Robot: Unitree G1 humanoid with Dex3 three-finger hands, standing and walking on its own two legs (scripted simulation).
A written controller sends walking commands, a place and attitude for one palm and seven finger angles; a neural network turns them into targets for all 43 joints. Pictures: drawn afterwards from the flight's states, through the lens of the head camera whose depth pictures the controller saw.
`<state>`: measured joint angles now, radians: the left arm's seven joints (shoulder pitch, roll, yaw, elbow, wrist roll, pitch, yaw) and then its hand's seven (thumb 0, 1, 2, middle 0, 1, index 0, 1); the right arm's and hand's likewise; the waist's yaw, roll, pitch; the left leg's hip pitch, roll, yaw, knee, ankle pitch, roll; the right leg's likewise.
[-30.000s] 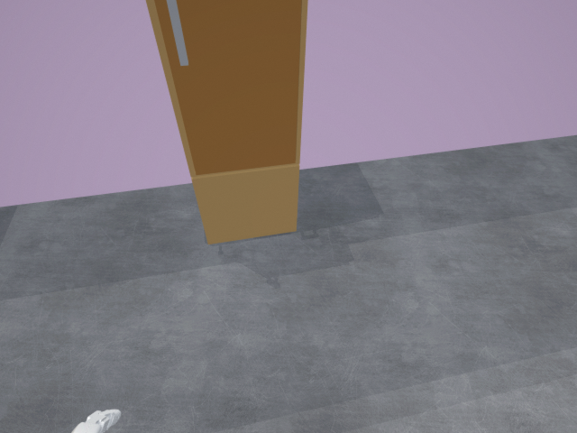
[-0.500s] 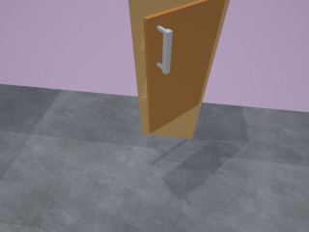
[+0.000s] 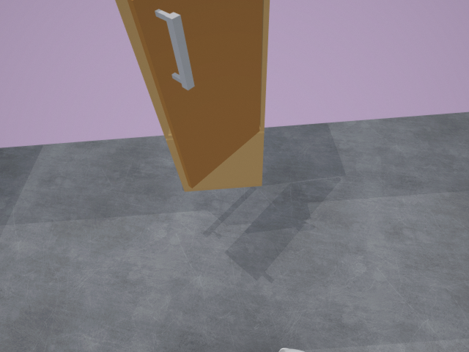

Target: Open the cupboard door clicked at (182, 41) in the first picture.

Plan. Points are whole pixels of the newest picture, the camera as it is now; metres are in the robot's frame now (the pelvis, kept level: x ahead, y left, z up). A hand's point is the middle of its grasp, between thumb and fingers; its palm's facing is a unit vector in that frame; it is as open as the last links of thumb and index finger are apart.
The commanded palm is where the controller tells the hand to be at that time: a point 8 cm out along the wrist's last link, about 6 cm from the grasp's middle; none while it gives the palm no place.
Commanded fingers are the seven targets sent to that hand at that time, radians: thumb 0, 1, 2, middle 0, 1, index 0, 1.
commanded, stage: walk to a spot facing it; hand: left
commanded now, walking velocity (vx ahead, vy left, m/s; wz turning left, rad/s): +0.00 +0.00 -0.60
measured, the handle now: (175, 51) +0.63 +0.17 +0.16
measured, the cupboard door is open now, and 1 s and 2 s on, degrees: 44 44 44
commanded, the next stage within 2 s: none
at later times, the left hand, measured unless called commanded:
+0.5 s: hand out of the picture +0.08 +0.18 -0.14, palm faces -0.15 -0.95 -0.26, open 7.4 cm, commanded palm none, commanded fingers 0.00 0.90 0.90 -0.20 -0.30 -0.20 -0.30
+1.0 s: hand (181, 283) +0.26 +0.15 -0.15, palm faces -0.55 -0.80 -0.24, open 7.4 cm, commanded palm none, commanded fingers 0.00 0.90 0.90 -0.20 -0.30 -0.20 -0.30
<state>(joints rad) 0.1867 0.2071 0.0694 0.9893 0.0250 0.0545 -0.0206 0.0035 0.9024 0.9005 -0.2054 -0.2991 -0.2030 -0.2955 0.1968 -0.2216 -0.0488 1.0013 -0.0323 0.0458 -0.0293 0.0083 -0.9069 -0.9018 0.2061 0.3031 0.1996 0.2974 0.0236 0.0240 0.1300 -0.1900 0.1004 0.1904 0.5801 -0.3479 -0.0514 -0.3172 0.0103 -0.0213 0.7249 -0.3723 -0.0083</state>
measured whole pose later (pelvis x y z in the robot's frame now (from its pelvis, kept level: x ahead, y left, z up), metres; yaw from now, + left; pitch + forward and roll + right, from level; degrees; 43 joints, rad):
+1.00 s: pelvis +0.05 +0.02 +0.02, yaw -36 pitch +1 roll -2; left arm 0.14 0.28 0.10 0.90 0.03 0.06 -0.04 0.00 0.91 0.90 -0.20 -0.30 -0.20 -0.29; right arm 0.25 -0.21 -0.04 0.90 -0.04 0.02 -0.03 0.01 -0.91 -0.90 0.21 0.30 0.20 0.30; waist 0.00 0.00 0.11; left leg -0.19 0.12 0.15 0.51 -0.32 -0.02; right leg -0.42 -0.03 -0.05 0.82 -0.41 0.05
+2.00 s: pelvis +0.17 -0.22 -0.01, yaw -71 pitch +0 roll +1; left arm 0.07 0.20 0.08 0.90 0.02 -0.04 -0.04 0.00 0.91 0.90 -0.20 -0.30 -0.20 -0.29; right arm 0.49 -0.14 -0.02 1.10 -0.01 0.00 -0.01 0.01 -0.91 -0.90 0.21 0.30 0.20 0.30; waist -0.04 -0.02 0.12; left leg -0.15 0.13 0.17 1.10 -0.50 -0.05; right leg -0.43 0.05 -0.15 0.71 -0.28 -0.16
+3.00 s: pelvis +0.28 -0.71 +0.00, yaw -85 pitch +1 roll +0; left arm 0.09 0.21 0.06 0.98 0.03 -0.04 0.00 0.00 0.91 0.90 -0.20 -0.30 -0.20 -0.29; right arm 0.52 -0.12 -0.01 1.15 -0.02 -0.03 -0.03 0.01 -0.92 -0.90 0.20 0.30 0.19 0.30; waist -0.07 -0.01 0.06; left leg -0.02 0.04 0.20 0.50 -0.46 0.01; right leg -0.42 -0.03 -0.12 0.58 -0.11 -0.02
